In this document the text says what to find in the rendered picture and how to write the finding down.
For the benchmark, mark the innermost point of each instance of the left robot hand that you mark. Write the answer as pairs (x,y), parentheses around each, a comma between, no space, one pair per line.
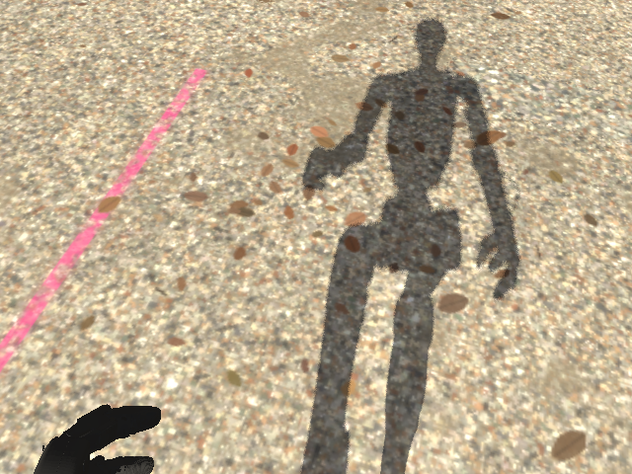
(70,453)

